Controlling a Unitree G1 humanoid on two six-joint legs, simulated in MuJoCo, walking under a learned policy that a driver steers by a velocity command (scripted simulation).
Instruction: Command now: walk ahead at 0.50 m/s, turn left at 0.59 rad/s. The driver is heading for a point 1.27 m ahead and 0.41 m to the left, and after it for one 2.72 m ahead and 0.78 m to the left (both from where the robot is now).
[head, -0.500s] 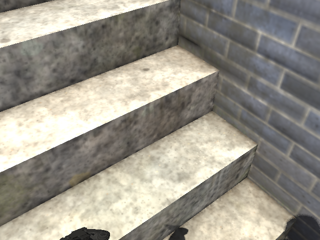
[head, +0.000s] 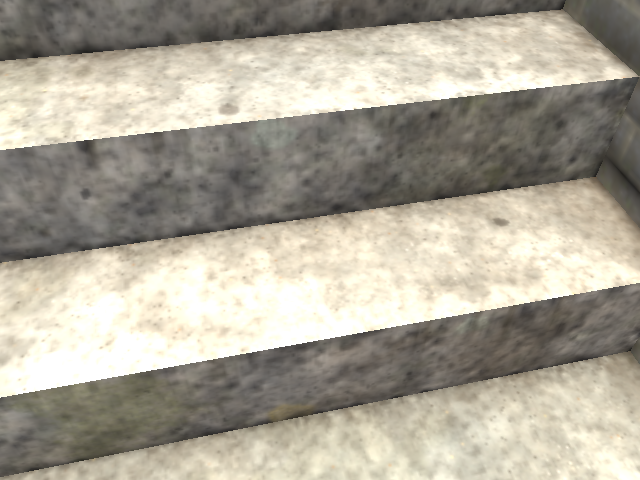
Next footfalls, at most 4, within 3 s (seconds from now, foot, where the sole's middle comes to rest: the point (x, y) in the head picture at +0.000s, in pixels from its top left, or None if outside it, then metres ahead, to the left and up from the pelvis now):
0.52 right None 0.41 -0.06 -0.41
1.14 left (103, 327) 0.54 0.34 -0.21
1.68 right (154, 102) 0.79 0.29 -0.01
2.16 left None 1.00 0.59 0.19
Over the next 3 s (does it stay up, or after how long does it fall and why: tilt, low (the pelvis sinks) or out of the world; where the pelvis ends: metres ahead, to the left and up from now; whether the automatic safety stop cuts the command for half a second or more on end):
stays up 1.27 0.41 1.15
